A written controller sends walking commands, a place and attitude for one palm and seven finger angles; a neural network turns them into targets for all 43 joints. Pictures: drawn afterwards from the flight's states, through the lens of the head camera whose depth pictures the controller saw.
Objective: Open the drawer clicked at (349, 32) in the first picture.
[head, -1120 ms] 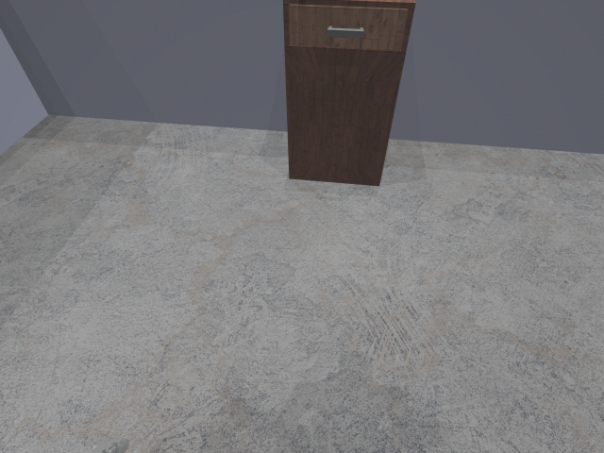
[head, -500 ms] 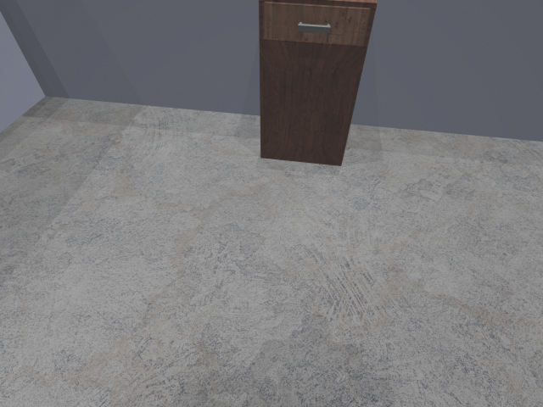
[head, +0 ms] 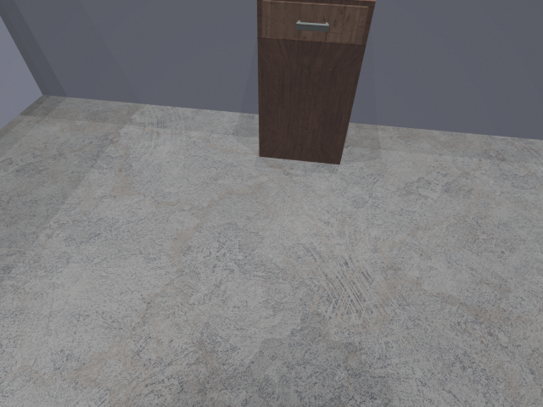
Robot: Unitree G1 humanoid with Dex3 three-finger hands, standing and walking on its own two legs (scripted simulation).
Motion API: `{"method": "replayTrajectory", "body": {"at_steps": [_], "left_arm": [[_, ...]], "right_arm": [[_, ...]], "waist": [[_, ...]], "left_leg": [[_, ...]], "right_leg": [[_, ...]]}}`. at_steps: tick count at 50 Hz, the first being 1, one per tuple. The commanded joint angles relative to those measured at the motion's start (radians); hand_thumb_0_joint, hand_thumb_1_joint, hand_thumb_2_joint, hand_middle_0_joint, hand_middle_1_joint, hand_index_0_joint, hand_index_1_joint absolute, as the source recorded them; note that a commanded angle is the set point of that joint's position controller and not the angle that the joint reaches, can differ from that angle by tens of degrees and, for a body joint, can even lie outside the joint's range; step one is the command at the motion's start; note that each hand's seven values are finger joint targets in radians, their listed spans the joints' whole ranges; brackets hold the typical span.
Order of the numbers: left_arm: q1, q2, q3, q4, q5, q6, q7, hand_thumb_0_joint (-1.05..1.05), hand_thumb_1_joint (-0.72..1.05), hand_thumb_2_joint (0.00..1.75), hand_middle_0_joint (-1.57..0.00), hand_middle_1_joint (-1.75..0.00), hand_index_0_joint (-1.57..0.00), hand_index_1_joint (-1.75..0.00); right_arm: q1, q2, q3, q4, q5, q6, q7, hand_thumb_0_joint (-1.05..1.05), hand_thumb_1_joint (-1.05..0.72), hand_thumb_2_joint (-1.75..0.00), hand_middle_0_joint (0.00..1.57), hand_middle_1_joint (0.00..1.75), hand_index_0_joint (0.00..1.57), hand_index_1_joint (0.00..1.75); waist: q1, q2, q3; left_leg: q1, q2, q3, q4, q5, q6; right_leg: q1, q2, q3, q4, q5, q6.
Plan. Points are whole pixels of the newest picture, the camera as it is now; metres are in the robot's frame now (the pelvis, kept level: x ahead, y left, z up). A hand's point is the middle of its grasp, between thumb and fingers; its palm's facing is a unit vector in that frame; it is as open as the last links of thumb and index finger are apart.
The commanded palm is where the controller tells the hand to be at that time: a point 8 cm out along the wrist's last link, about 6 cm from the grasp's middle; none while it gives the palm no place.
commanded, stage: look at it before walking up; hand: left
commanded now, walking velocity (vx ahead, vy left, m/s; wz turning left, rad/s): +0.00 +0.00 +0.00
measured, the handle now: (312, 25) +1.54 -0.09 -0.02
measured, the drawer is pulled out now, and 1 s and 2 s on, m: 0.00 0.00 0.00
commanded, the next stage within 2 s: walk to a spot facing it in 0.32 s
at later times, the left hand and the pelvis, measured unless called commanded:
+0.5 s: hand out of the picture +0.08 +0.24 -0.16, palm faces -0.03 -0.94 -0.33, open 7.4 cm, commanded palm none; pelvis +0.01 +0.00 +0.00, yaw -1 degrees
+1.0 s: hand out of the picture +0.07 +0.14 -0.17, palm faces -0.10 -0.98 -0.15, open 7.4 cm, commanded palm none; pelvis +0.15 -0.03 -0.01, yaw -11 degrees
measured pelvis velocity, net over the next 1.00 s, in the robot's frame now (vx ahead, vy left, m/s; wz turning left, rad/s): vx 0.15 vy -0.03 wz -0.19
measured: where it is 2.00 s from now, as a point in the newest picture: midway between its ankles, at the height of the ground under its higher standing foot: (304, 318)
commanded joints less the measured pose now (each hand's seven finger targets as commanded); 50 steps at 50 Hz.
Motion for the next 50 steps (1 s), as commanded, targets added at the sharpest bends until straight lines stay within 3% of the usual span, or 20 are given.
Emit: {"method": "replayTrajectory", "body": {"at_steps": [1,21,23,26,29,30,32,33,35,36,37,38,39,40,41,42,44,45,47,50], "left_arm": [[-0.041,0.212,0.041,-0.065,-0.001,-0.02,0.019,0.0,0.9,0.9,-0.2,-0.3,-0.2,-0.3],[-0.041,0.212,0.04,-0.062,-0.001,-0.022,0.019,0.0,0.9,0.9,-0.2,-0.3,-0.2,-0.3],[0.028,0.091,0.015,-0.033,-0.001,-0.001,0.023,0.0,0.9,0.9,-0.2,-0.3,-0.2,-0.3],[0.065,0.095,0.026,-0.045,0.008,0.018,0.006,0.0,0.9,0.9,-0.2,-0.3,-0.2,-0.3],[0.095,0.089,0.04,-0.075,0.013,0.019,-0.007,0.0,0.9,0.9,-0.2,-0.3,-0.2,-0.3],[0.107,0.071,0.044,-0.084,0.013,0.014,-0.011,0.0,0.9,0.9,-0.2,-0.3,-0.2,-0.3],[0.125,0.028,0.047,-0.102,0.012,0.002,-0.017,0.0,0.9,0.9,-0.2,-0.3,-0.2,-0.3],[0.12,0.005,0.048,-0.111,0.011,-0.004,-0.02,0.0,0.9,0.9,-0.2,-0.3,-0.2,-0.3],[0.127,-0.011,0.053,-0.125,0.011,-0.014,-0.024,0.0,0.9,0.9,-0.2,-0.3,-0.2,-0.3],[0.173,-0.019,0.058,-0.112,0.012,-0.02,-0.023,0.0,0.9,0.9,-0.2,-0.3,-0.2,-0.3],[0.267,-0.009,0.066,-0.08,0.015,-0.028,-0.02,0.0,0.9,0.9,-0.2,-0.3,-0.2,-0.3],[0.407,0.074,0.089,-0.036,0.022,-0.044,-0.006,0.0,0.9,0.9,-0.2,-0.3,-0.2,-0.3],[0.517,0.124,0.095,0.001,0.005,-0.05,0.011,0.0,0.9,0.9,-0.2,-0.3,-0.2,-0.3],[0.537,0.089,0.088,0.015,0.003,-0.056,0.024,0.0,0.9,0.9,-0.2,-0.3,-0.2,-0.3],[0.506,0.052,0.079,0.01,0.006,-0.057,0.027,0.0,0.9,0.9,-0.2,-0.3,-0.2,-0.3],[0.479,0.027,0.075,0.003,0.011,-0.056,0.029,0.0,0.9,0.9,-0.2,-0.3,-0.2,-0.3],[0.42,-0.003,0.069,-0.014,0.015,-0.062,0.032,0.0,0.9,0.9,-0.2,-0.3,-0.2,-0.3],[0.392,-0.004,0.067,-0.019,0.016,-0.066,0.032,0.0,0.9,0.9,-0.2,-0.3,-0.2,-0.3],[0.387,-0.023,0.061,-0.012,0.014,-0.07,0.032,0.0,0.9,0.9,-0.2,-0.3,-0.2,-0.3],[0.388,-0.034,0.06,0.002,0.015,-0.073,0.037,0.0,0.9,0.9,-0.2,-0.3,-0.2,-0.3]], "right_arm": [[-0.052,-0.202,-0.045,-0.065,-0.003,-0.027,-0.018,0.0,-0.9,-0.9,0.2,0.3,0.2,0.3],[-0.058,-0.206,-0.043,-0.062,-0.002,-0.025,-0.018,0.0,-0.9,-0.9,0.2,0.3,0.2,0.3],[0.006,-0.082,-0.014,-0.033,-0.011,-0.009,-0.015,0.0,-0.9,-0.9,0.2,0.3,0.2,0.3],[0.04,-0.091,-0.029,-0.04,-0.019,0.005,-0.011,0.0,-0.9,-0.9,0.2,0.3,0.2,0.3],[0.068,-0.12,-0.048,-0.062,-0.02,0.005,-0.011,0.0,-0.9,-0.9,0.2,0.3,0.2,0.3],[0.084,-0.124,-0.055,-0.067,-0.019,0.001,-0.013,0.0,-0.9,-0.9,0.2,0.3,0.2,0.3],[0.126,-0.141,-0.069,-0.07,-0.016,-0.012,-0.018,0.0,-0.9,-0.9,0.2,0.3,0.2,0.3],[0.14,-0.141,-0.076,-0.073,-0.015,-0.018,-0.019,0.0,-0.9,-0.9,0.2,0.3,0.2,0.3],[0.15,-0.119,-0.078,-0.076,-0.015,-0.027,-0.018,0.0,-0.9,-0.9,0.2,0.3,0.2,0.3],[0.135,-0.099,-0.075,-0.079,-0.014,-0.029,-0.019,0.0,-0.9,-0.9,0.2,0.3,0.2,0.3],[0.112,-0.067,-0.068,-0.086,-0.015,-0.03,-0.018,0.0,-0.9,-0.9,0.2,0.3,0.2,0.3],[0.069,0.01,-0.053,-0.126,-0.006,-0.037,-0.014,0.0,-0.9,-0.9,0.2,0.3,0.2,0.3],[-0.025,0.028,-0.044,-0.175,-0.011,-0.048,-0.008,0.0,-0.9,-0.9,0.2,0.3,0.2,0.3],[-0.053,0.005,-0.05,-0.177,-0.015,-0.055,-0.011,0.0,-0.9,-0.9,0.2,0.3,0.2,0.3],[-0.048,0.022,-0.053,-0.171,-0.016,-0.056,-0.01,0.0,-0.9,-0.9,0.2,0.3,0.2,0.3],[-0.05,0.039,-0.053,-0.167,-0.016,-0.055,-0.009,0.0,-0.9,-0.9,0.2,0.3,0.2,0.3],[-0.033,0.066,-0.055,-0.149,-0.017,-0.046,0.001,0.0,-0.9,-0.9,0.2,0.3,0.2,0.3],[-0.012,0.08,-0.057,-0.149,-0.015,-0.038,0.005,0.0,-0.9,-0.9,0.2,0.3,0.2,0.3],[-0.018,0.096,-0.059,-0.157,-0.011,-0.028,0.014,0.0,-0.9,-0.9,0.2,0.3,0.2,0.3],[-0.058,0.115,-0.058,-0.181,-0.007,-0.033,0.024,0.0,-0.9,-0.9,0.2,0.3,0.2,0.3]], "waist": [[0.005,-0.011,-0.047],[0.004,-0.018,-0.048],[0.003,-0.012,-0.059],[0.004,0.002,0.034],[0.003,0.031,0.106],[0.0,0.052,0.12],[-0.007,0.123,0.111],[-0.009,0.143,0.103],[-0.003,0.153,0.094],[0.023,0.123,0.086],[0.067,0.038,0.06],[0.116,-0.245,0.015],[0.148,-0.34,0.033],[0.148,-0.259,0.061],[0.123,-0.189,0.081],[0.103,-0.105,0.086],[0.062,-0.037,0.09],[0.037,-0.06,0.09],[0.023,-0.104,0.112],[0.025,-0.139,0.128]], "left_leg": [[0.011,0.121,-0.105,-0.071,0.09,0.031],[0.032,0.124,-0.1,-0.075,0.119,0.028],[0.043,0.119,-0.062,-0.054,0.001,0.006],[-0.023,0.123,-0.064,-0.067,-0.327,0.019],[-0.058,0.166,-0.106,-0.082,-0.48,0.052],[-0.045,0.193,-0.137,-0.091,-0.486,0.073],[0.001,0.279,-0.206,-0.129,-0.457,0.12],[0.028,0.318,-0.215,-0.134,-0.395,0.144],[0.021,0.322,-0.166,-0.087,-0.269,0.151],[-0.036,0.293,-0.103,0.007,-0.183,0.126],[-0.153,0.217,-0.006,0.175,-0.145,0.075],[-0.418,0.089,0.149,0.501,-0.205,0.007],[-0.588,0.04,0.136,0.672,-0.397,-0.008],[-0.613,0.074,0.05,0.74,-0.352,-0.002],[-0.634,0.101,0.046,0.773,-0.299,-0.004],[-0.634,0.114,0.044,0.779,-0.274,-0.01],[-0.584,0.125,0.064,0.736,-0.207,-0.024],[-0.556,0.126,0.071,0.703,-0.17,-0.032],[-0.52,0.115,0.094,0.653,-0.082,-0.04],[-0.455,0.109,0.116,0.492,-0.009,-0.03]], "right_leg": [[0.004,-0.108,0.097,-0.08,0.054,-0.037],[0.015,-0.109,0.098,-0.087,0.093,-0.037],[-0.002,-0.098,0.1,-0.079,-0.042,-0.024],[-0.114,-0.063,0.127,-0.063,-0.312,-0.039],[-0.215,-0.017,0.124,0.021,-0.381,-0.054],[-0.248,0.0,0.108,0.075,-0.35,-0.054],[-0.289,0.04,0.019,0.229,-0.23,-0.043],[-0.304,0.03,-0.022,0.275,-0.212,-0.035],[-0.274,0.006,-0.036,0.264,-0.231,-0.031],[-0.174,0.001,-0.042,0.183,-0.194,-0.035],[-0.001,-0.011,0.019,0.081,-0.14,-0.061],[0.226,-0.208,0.355,-0.062,-0.087,-0.14],[0.293,-0.349,0.59,-0.146,0.116,-0.22],[0.293,-0.334,0.568,-0.116,0.27,-0.242],[0.277,-0.321,0.503,-0.101,0.333,-0.257],[0.26,-0.309,0.463,-0.094,0.317,-0.26],[0.189,-0.268,0.366,-0.119,0.269,-0.239],[0.144,-0.25,0.309,-0.141,0.24,-0.226],[0.078,-0.209,0.253,-0.179,0.232,-0.204],[0.051,-0.177,0.192,-0.189,0.264,-0.176]]}}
